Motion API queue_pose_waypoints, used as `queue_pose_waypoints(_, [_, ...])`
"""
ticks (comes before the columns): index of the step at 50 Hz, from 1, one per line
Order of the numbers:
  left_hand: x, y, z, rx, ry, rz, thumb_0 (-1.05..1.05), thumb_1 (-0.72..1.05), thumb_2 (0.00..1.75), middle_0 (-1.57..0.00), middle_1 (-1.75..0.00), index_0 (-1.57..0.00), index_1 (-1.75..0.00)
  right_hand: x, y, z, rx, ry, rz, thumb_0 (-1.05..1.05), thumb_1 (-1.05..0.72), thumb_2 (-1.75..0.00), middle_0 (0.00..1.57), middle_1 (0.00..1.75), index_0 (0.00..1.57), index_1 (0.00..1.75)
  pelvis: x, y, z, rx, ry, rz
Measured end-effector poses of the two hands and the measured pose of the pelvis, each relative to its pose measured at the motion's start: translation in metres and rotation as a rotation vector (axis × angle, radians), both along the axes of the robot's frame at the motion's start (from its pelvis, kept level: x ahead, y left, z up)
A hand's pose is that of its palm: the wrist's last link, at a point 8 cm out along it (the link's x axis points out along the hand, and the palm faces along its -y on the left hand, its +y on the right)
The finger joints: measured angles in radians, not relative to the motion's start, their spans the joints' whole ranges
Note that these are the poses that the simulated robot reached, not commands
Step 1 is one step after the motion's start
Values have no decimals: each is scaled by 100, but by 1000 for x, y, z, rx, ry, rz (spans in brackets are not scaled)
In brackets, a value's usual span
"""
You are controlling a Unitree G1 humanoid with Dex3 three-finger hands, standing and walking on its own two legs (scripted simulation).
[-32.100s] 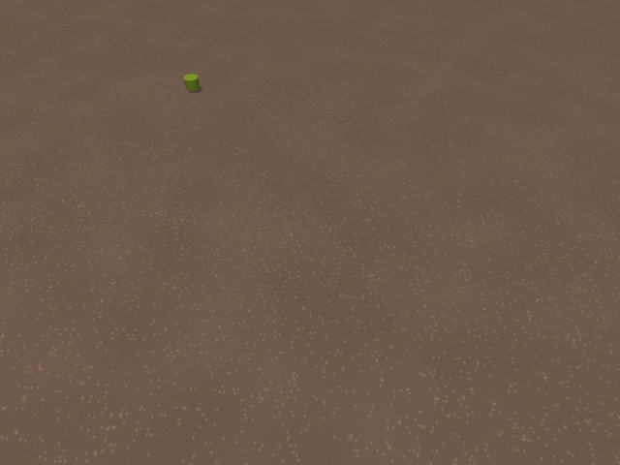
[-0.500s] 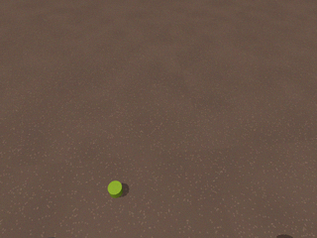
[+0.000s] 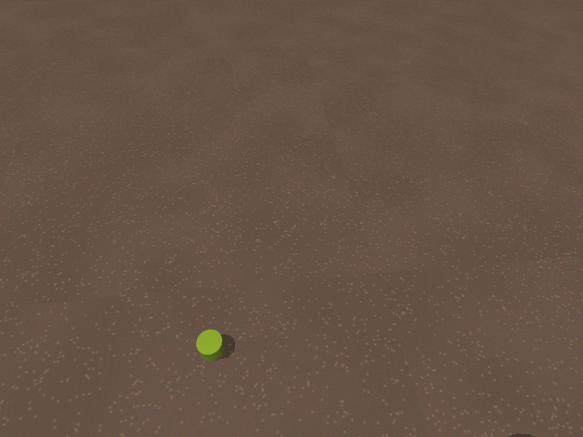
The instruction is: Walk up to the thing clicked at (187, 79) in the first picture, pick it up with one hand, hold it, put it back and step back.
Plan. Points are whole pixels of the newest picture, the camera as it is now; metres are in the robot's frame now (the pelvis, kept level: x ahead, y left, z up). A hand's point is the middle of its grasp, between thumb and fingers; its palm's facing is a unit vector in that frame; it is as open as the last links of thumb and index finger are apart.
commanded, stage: stand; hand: left
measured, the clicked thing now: (210, 345) +0.51 +0.26 -0.75
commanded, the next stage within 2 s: rise first in 1.60 s
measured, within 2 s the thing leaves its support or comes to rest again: neither
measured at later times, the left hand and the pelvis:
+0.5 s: hand out of the picture +0.08 +0.26 -0.16, palm faces -0.03 -0.94 -0.33, open 7.4 cm; pelvis +0.01 +0.00 +0.00, yaw +0 degrees
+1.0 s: hand out of the picture +0.09 +0.26 -0.16, palm faces -0.03 -0.94 -0.34, open 7.4 cm; pelvis +0.01 +0.00 +0.00, yaw +0 degrees
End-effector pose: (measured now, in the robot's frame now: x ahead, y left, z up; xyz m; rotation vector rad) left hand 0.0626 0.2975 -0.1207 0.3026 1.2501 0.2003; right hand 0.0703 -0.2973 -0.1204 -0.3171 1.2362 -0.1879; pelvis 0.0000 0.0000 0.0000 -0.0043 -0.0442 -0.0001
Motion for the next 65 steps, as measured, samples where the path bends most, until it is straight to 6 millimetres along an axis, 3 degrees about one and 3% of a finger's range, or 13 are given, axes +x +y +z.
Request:
queue_pose_waypoints(12, [-4, 2, -1, 3, 29, -3, 1, 90, 90, -20, -30, -20, -30, -13, 0, -3, 1, 45, -17, 0, -90, -90, 20, 30, 21, 30, 3, 1, 0, 1, 11, -3])
queue_pose_waypoints(34, [22, 3, 1, 4, -18, -14, 0, 90, 90, -20, -30, -20, -30, 16, 5, 0, -2, -8, 3, 0, -90, -90, 20, 30, 21, 30, 13, 3, 0, 4, 13, -6])
queue_pose_waypoints(65, [15, 2, 0, 5, 5, -13, 0, 90, 90, -20, -30, -20, -30, 7, 2, -1, -2, 16, -13, 0, -90, -90, 20, 30, 21, 30, 14, 2, 0, 4, 13, -8])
